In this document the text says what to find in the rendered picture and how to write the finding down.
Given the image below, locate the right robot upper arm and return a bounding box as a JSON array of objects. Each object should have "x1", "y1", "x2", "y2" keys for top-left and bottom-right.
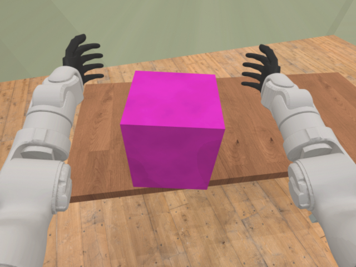
[{"x1": 288, "y1": 153, "x2": 356, "y2": 267}]

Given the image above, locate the robot right forearm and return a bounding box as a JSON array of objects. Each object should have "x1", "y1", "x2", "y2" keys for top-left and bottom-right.
[{"x1": 261, "y1": 73, "x2": 356, "y2": 168}]

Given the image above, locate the carton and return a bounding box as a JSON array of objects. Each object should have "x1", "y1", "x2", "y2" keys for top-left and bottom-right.
[{"x1": 120, "y1": 71, "x2": 225, "y2": 190}]

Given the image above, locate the right robot hand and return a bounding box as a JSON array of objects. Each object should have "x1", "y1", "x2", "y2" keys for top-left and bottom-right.
[{"x1": 241, "y1": 44, "x2": 280, "y2": 92}]

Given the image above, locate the left robot upper arm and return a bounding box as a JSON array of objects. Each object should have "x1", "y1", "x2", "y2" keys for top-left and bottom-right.
[{"x1": 0, "y1": 158, "x2": 72, "y2": 267}]

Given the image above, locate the robot left forearm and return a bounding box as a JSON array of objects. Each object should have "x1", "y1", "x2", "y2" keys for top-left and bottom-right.
[{"x1": 0, "y1": 66, "x2": 84, "y2": 183}]

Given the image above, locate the left robot hand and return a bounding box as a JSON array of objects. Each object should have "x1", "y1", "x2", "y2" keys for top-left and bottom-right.
[{"x1": 62, "y1": 34, "x2": 104, "y2": 85}]

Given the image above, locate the table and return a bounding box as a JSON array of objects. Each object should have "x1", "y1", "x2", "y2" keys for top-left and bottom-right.
[{"x1": 67, "y1": 72, "x2": 356, "y2": 223}]

